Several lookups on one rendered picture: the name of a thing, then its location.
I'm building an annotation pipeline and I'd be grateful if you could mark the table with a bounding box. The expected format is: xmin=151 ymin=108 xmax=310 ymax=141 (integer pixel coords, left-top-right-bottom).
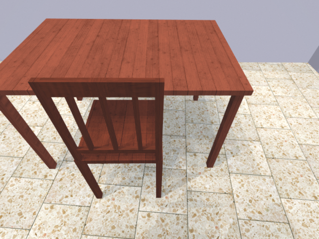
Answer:
xmin=0 ymin=18 xmax=254 ymax=169

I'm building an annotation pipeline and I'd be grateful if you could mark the chair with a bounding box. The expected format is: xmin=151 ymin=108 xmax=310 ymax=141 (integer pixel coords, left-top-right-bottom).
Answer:
xmin=28 ymin=78 xmax=164 ymax=199

